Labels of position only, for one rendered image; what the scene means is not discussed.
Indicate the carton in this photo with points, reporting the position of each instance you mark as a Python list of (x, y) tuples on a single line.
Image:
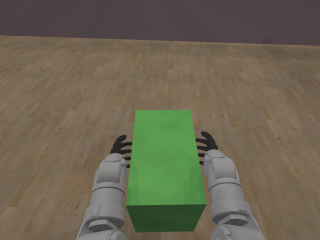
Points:
[(165, 187)]

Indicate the robot right upper arm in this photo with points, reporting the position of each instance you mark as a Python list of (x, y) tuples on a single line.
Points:
[(233, 232)]

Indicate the left robot hand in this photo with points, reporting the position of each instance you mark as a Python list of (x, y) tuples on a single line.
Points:
[(118, 145)]

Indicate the robot right forearm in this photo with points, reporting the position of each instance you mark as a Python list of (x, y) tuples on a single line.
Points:
[(228, 205)]

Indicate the robot left upper arm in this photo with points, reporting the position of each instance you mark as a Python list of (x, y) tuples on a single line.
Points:
[(112, 234)]

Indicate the right robot hand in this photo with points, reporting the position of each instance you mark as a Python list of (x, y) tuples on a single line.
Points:
[(209, 141)]

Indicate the robot left forearm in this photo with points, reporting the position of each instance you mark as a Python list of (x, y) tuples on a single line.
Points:
[(106, 211)]

